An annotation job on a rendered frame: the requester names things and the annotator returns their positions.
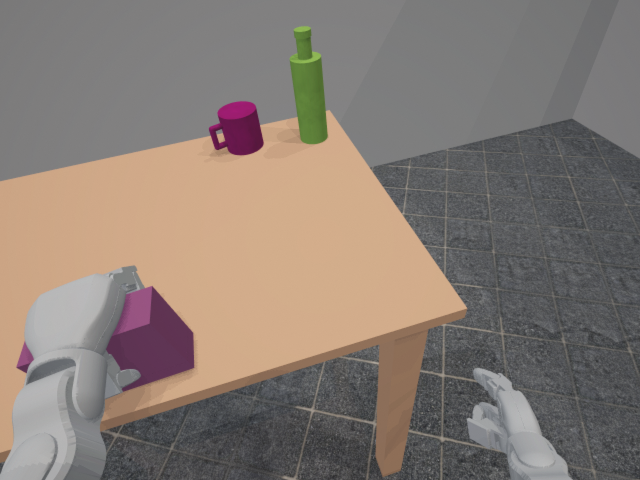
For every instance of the right robot forearm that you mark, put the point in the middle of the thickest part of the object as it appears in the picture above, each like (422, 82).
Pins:
(532, 457)

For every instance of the left robot forearm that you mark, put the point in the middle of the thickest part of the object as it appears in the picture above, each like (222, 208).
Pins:
(56, 419)

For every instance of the robot left hand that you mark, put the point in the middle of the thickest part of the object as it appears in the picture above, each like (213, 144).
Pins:
(84, 314)

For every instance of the robot right hand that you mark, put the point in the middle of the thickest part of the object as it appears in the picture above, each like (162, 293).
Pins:
(491, 426)

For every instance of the sponge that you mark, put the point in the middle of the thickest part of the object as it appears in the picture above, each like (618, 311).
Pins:
(150, 337)

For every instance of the table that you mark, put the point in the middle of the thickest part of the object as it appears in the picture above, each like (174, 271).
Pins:
(276, 260)

